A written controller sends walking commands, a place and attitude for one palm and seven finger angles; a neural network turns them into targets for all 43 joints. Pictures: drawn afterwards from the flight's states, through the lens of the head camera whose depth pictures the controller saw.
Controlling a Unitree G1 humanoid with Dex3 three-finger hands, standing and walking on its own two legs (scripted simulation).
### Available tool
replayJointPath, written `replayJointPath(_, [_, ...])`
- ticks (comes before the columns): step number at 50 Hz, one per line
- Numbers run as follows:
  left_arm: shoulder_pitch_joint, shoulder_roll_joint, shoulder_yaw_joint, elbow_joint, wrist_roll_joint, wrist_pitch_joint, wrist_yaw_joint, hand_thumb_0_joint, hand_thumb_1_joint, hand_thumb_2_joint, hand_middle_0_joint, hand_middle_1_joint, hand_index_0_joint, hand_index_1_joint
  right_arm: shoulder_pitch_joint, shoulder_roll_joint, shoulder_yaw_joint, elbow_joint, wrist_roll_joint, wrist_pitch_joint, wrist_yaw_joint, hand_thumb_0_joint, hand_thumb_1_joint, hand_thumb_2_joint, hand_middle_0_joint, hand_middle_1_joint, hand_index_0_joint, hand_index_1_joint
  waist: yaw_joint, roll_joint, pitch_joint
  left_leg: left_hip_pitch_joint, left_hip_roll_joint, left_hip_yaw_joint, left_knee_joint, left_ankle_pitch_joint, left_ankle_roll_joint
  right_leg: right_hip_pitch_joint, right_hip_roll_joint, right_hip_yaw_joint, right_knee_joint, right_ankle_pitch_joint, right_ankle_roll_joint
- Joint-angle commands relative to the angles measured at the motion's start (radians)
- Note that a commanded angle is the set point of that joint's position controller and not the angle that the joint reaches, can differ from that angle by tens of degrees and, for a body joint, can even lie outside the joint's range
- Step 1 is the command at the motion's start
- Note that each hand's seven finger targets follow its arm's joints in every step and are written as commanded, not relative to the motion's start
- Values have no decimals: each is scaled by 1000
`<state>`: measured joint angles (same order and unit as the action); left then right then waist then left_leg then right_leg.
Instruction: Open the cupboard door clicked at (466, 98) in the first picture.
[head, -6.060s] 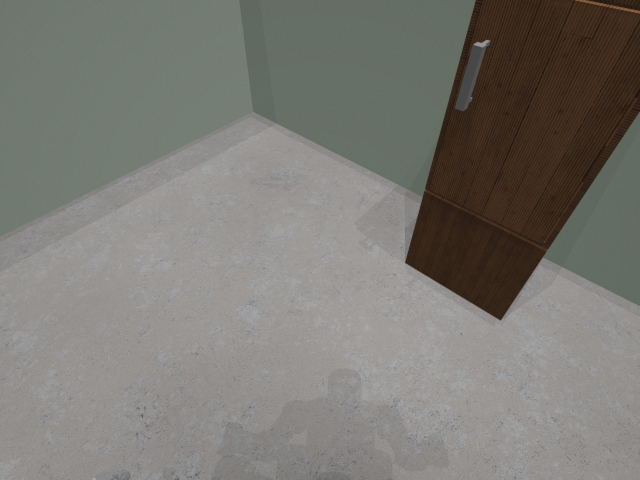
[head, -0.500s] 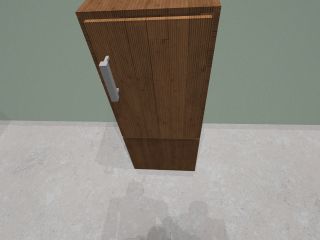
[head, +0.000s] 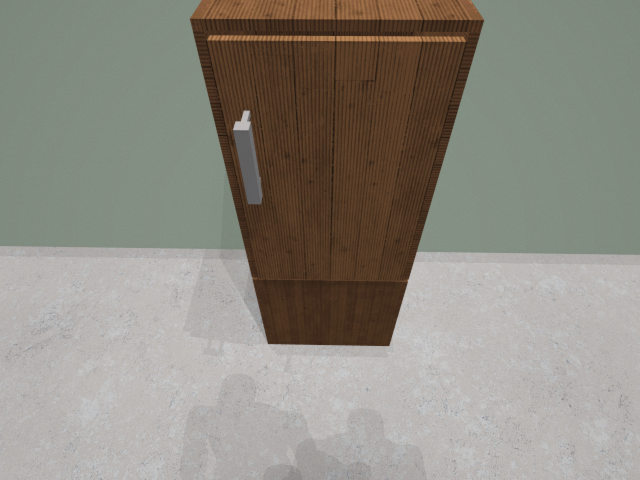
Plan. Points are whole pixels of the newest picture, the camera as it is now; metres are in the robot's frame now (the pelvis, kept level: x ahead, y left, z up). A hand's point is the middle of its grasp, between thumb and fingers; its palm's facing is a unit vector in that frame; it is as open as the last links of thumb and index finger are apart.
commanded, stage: come to a stop and stand still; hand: left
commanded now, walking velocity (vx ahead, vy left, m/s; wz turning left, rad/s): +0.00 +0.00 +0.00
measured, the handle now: (250, 158) +0.60 +0.17 +0.06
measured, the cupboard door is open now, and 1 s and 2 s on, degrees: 0 0 0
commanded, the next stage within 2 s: look again from close up in 0.18 s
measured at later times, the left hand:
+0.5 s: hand out of the picture +0.00 +0.19 -0.17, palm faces +0.01 -0.98 -0.22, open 7.3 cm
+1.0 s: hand out of the picture +0.00 +0.15 -0.18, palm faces +0.01 -0.98 -0.19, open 7.4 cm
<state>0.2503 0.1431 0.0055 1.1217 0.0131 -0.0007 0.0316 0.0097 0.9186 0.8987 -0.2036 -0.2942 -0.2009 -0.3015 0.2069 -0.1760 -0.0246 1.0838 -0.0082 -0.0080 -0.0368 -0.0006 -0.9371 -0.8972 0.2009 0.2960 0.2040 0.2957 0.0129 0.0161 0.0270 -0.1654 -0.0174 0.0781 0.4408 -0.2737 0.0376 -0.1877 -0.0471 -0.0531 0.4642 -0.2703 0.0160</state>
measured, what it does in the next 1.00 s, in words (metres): stands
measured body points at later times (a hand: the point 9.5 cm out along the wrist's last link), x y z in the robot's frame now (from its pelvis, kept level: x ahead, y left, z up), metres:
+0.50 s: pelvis +0.00 +0.01 -0.01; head +0.01 -0.01 +0.44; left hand +0.00 +0.24 -0.16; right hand -0.01 -0.20 -0.17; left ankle -0.02 +0.09 -0.74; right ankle -0.02 -0.13 -0.74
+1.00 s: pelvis +0.00 -0.02 +0.00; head +0.01 -0.03 +0.45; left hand +0.00 +0.21 -0.16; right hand +0.01 -0.24 -0.17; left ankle -0.02 +0.09 -0.74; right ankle -0.02 -0.13 -0.74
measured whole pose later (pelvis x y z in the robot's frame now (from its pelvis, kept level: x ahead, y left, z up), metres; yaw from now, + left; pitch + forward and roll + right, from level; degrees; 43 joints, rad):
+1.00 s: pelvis +0.00 -0.02 +0.00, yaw -1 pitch -1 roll +1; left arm 0.29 0.14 -0.01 1.12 0.02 -0.01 0.02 0.01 0.91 0.90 -0.20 -0.29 -0.20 -0.30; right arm 0.28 -0.16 0.01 1.11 -0.02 -0.03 -0.03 0.00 -0.91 -0.90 0.20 0.30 0.20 0.30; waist 0.01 0.01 0.03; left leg -0.17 0.01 0.09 0.48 -0.31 0.01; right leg -0.21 -0.03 -0.04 0.53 -0.31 -0.01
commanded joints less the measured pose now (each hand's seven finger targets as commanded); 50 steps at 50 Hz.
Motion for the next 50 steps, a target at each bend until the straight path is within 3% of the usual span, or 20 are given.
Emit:
replayJointPath(1, [46, 94, 11, -15, -4, -16, 9, 0, 900, 900, -200, -300, -200, -300, 90, -75, -2, 6, 0, -13, 0, 0, -900, -900, 200, 300, 200, 300, -20, -108, -15, 43, 137, -101, -95, 297, -15, 20, -89, 79, -81, 304, -32])
replayJointPath(4, [45, 100, 11, -11, -5, -9, 9, 0, 900, 900, -200, -300, -200, -300, 88, -70, 6, 25, 0, -15, 1, 0, -900, -900, 200, 300, 200, 300, -10, -27, 9, 26, 137, -99, -117, 278, -12, 29, -79, 75, -97, 224, -25])
replayJointPath(10, [46, 99, 10, -3, -7, -3, 8, 0, 900, 900, -200, -300, -200, -300, 109, -64, 13, 49, 0, -16, -1, 0, -900, -900, 200, 300, 200, 300, -5, -1, 34, 5, 137, -107, -148, 223, -12, 40, -71, 69, -115, 176, -21])
replayJointPath(13, [52, 97, 9, 1, -7, -3, 9, 0, 900, 900, -200, -300, -200, -300, 124, -61, 12, 55, 1, -19, -2, 0, -900, -900, 200, 300, 200, 300, -5, 2, 15, 21, 141, -104, -143, 257, -11, 53, -74, 64, -112, 194, -22])
replayJointPath(14, [105, 117, -6, 15, 9, -28, 48, 0, 900, 900, -200, -300, -200, -300, 61, -106, 17, -19, 10, -33, 12, 0, -900, -900, 200, 300, 200, 300, 11, 9, 55, -56, 152, -82, 37, 382, -30, 0, -100, 96, -72, 367, -32])
replayJointPath(15, [82, 139, 1, -28, 1, -36, 38, 0, 900, 900, -200, -300, -200, -300, 120, -70, 17, -32, -6, -27, 16, 0, -900, -900, 200, 300, 200, 300, -19, 53, 0, -51, 114, -99, -7, 166, -27, 19, -105, 102, -43, 193, -57])
replayJointPath(16, [58, 128, -3, -37, 0, -33, 27, 0, 900, 900, -200, -300, -200, -300, 129, -66, 17, -27, -8, -31, 15, 0, -900, -900, 200, 300, 200, 300, -17, 94, 32, -78, 120, -114, -48, 148, -15, -10, -84, 85, -30, 90, -64])
replayJointPath(17, [65, 128, -2, -39, 3, -34, 19, 0, 900, 900, -200, -300, -200, -300, 149, -69, 21, -32, -14, -35, 18, 0, -900, -900, 200, 300, 200, 300, -10, 120, 4, -99, 131, -125, -51, 151, -7, 10, -61, 65, -9, 56, -63])
replayJointPath(19, [75, 110, -3, -41, 1, -31, 13, 0, 900, 900, -200, -300, -200, -300, 153, -71, 20, -46, -11, -38, 14, 0, -900, -900, 200, 300, 200, 300, -9, 90, -40, -69, 139, -140, -57, 191, 10, 22, -43, 46, 17, 65, -57])
replayJointPath(21, [75, 92, -6, -39, -1, -31, 11, 0, 900, 900, -200, -300, -200, -300, 163, -77, 19, -50, -8, -40, 9, 0, -900, -900, 200, 300, 200, 300, -13, 17, -42, -43, 141, -135, -43, 247, 18, 12, -43, 50, 15, 101, -54])
replayJointPath(23, [64, 93, -4, -41, -1, -30, 9, 0, 900, 900, -200, -300, -200, -300, 172, -77, 19, -51, -8, -40, 6, 0, -900, -900, 200, 300, 200, 300, -17, -19, -12, -47, 136, -127, -41, 272, 17, -2, -45, 52, 21, 121, -51])
replayJointPath(29, [78, 93, -2, -36, 0, -25, 9, 0, 900, 900, -200, -300, -200, -300, 156, -75, 19, -32, -6, -35, 5, 0, -900, -900, 200, 300, 200, 300, -15, -54, 60, -55, 127, -112, -76, 174, 15, -46, -51, 72, -5, 116, -44])
replayJointPath(44, [80, 112, 7, -35, 2, -26, 5, 0, 900, 900, -200, -300, -200, -300, 123, -76, 19, -4, -5, -35, 2, 0, -900, -900, 200, 300, 200, 300, -11, -20, 24, -18, 124, -87, -75, 167, 6, -21, -61, 100, -39, 186, -52])
replayJointPath(47, [98, 98, 10, -30, 8, -17, -1, 0, 900, 900, -200, -300, -200, -300, 139, -68, 15, 6, -10, -27, 6, 0, -900, -900, 200, 300, 200, 300, -10, -37, 34, -33, 130, -86, -69, -13, 16, -41, -43, 85, -23, -18, -61])
replayJointPath(50, [101, 100, 16, -39, 12, -12, -13, 0, 900, 900, -200, -300, -200, -300, 129, -75, 6, -8, -17, -18, 10, 0, -900, -900, 200, 300, 200, 300, -12, -11, 112, -98, 136, -109, -85, -208, 24, -109, -30, 96, -32, -194, -75])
